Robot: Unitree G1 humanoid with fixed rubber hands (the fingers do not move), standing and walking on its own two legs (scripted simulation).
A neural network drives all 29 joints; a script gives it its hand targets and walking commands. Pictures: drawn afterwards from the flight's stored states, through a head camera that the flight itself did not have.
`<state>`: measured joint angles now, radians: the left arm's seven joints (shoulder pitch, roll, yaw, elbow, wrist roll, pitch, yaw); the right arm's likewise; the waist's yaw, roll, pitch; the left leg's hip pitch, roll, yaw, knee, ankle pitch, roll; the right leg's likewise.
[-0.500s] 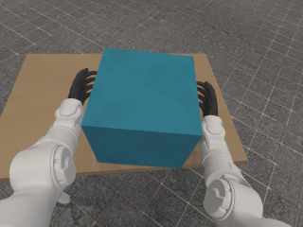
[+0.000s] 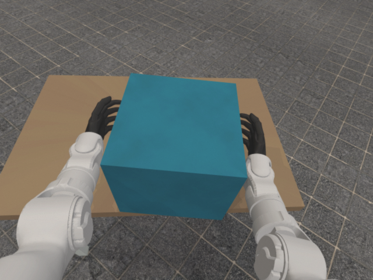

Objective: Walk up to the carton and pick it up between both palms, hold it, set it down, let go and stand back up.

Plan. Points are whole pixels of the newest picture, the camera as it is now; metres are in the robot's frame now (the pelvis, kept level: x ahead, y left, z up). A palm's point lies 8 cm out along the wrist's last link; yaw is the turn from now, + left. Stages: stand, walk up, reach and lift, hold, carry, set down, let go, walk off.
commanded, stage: reach and lift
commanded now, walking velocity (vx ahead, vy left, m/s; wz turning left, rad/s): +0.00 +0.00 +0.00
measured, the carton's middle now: (177, 148) +0.42 -0.01 +0.00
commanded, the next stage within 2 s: none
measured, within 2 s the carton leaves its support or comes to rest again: leaves its support in 0.04 s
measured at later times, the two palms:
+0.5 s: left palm (91, 124) +0.42 +0.17 +0.10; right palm (259, 140) +0.37 -0.18 +0.09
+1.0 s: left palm (82, 123) +0.37 +0.17 +0.15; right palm (274, 133) +0.35 -0.19 +0.14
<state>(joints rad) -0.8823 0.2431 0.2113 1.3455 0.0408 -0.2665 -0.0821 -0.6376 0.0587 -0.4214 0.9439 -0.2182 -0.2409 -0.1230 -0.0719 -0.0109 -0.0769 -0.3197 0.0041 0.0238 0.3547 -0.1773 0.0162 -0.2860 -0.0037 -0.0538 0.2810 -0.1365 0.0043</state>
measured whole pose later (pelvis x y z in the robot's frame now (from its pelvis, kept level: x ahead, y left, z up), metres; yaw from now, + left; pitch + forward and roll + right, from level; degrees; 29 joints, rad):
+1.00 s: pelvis -0.02 -0.01 +0.00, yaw +0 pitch -4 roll +0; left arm -0.68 0.12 0.30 0.62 0.15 0.32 -0.08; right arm -0.61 -0.06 -0.17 0.66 0.05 0.17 -0.13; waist -0.05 -0.02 -0.02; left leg -0.08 0.00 0.01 0.29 -0.15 0.01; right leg -0.06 0.00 -0.05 0.26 -0.13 0.00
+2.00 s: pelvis -0.04 -0.01 +0.00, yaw +1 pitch -3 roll +0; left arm -0.64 0.09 0.28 0.23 0.18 0.67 -0.05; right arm -0.65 -0.10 -0.13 0.53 0.15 0.34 -0.10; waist -0.07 -0.04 -0.05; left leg -0.11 -0.01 0.00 0.28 -0.11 0.01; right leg -0.10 0.00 -0.05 0.28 -0.12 -0.01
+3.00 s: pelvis -0.03 -0.02 +0.00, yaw +1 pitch -5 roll +0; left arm -0.73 0.13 0.35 0.26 0.22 0.80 -0.09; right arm -0.86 -0.14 -0.09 0.67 0.20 0.47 -0.13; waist -0.05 -0.05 -0.10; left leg -0.08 0.01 -0.01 0.29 -0.13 -0.01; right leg -0.06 0.02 -0.05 0.26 -0.12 -0.02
